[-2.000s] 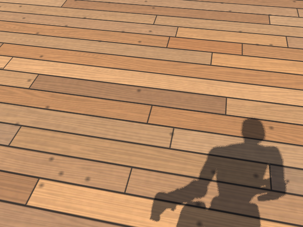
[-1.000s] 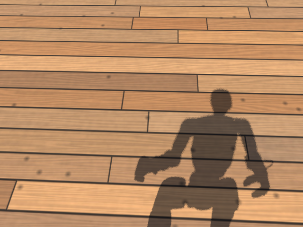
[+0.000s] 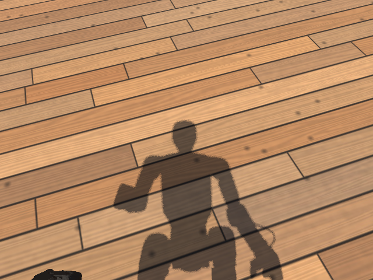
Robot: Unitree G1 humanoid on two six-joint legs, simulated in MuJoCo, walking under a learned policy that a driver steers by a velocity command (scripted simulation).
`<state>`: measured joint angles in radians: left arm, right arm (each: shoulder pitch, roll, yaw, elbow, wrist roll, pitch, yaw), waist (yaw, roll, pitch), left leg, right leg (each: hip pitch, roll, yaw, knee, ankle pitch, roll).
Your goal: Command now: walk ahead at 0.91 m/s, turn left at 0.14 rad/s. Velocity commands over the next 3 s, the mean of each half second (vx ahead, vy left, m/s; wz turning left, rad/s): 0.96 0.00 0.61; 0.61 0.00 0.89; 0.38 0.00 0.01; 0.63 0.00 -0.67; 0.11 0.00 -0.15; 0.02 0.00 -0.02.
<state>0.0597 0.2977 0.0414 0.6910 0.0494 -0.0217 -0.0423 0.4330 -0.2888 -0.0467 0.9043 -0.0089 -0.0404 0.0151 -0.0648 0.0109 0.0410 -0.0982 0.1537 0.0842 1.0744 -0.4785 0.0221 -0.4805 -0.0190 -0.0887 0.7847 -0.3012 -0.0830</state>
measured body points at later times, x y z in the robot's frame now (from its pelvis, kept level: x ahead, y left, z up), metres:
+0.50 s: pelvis +0.41 +0.01 -0.01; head +0.43 +0.00 +0.44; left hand +0.42 +0.27 -0.13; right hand +0.56 -0.24 -0.14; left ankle +0.47 +0.02 -0.71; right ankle +0.24 -0.15 -0.55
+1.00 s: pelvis +0.76 +0.06 +0.02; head +0.81 +0.10 +0.47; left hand +0.66 +0.33 -0.09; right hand +1.08 -0.05 -0.08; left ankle +0.68 +0.13 -0.61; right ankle +0.92 +0.03 -0.71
